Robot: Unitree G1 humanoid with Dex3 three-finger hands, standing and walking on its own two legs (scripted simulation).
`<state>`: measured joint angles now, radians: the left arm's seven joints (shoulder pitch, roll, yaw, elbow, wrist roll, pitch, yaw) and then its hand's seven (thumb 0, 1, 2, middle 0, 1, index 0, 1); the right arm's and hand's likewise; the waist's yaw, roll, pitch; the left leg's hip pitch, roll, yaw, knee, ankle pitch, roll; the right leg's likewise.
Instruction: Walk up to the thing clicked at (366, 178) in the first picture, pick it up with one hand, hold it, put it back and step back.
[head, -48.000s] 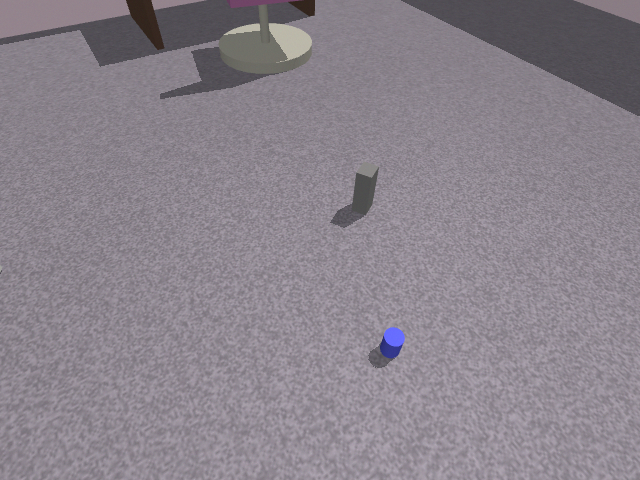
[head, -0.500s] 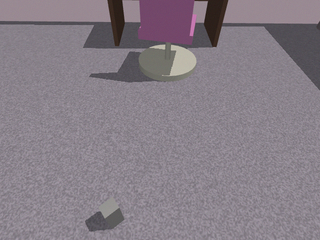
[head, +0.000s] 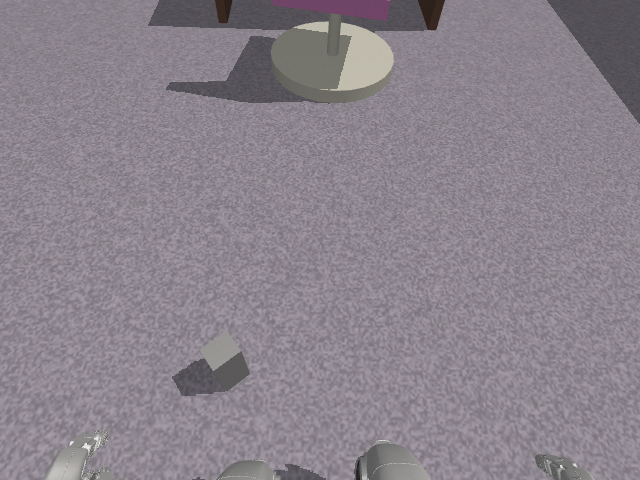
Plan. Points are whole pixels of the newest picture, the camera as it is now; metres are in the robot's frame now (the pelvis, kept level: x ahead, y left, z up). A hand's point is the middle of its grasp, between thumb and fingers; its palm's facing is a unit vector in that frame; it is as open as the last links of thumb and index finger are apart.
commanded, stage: step back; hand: left
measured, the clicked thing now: (226, 362) +0.43 +0.22 -0.64
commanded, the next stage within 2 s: none
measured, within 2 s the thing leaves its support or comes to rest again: neither
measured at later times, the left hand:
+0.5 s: hand out of the picture +0.03 +0.26 -0.14, palm faces -0.11 -0.91 -0.40, open 7.4 cm
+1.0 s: hand out of the picture -0.11 +0.29 -0.15, palm faces -0.07 -0.93 -0.35, open 7.4 cm
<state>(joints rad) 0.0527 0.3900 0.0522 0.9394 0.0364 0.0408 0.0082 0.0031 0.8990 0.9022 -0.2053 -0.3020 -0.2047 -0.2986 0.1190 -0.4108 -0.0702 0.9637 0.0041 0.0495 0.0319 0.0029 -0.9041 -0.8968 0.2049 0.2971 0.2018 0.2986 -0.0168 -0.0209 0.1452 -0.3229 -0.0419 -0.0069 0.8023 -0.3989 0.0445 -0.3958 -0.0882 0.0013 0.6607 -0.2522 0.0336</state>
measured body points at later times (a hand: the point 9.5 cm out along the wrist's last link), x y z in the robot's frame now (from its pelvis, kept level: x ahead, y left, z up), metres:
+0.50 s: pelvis -0.09 +0.00 +0.00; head -0.03 -0.01 +0.44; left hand +0.04 +0.30 -0.11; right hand -0.01 -0.31 -0.13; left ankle -0.05 +0.11 -0.70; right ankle -0.10 -0.12 -0.72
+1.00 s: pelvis -0.23 +0.03 +0.02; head -0.16 +0.06 +0.46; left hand -0.11 +0.34 -0.12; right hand -0.14 -0.29 -0.08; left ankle -0.17 +0.14 -0.72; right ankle -0.28 -0.13 -0.62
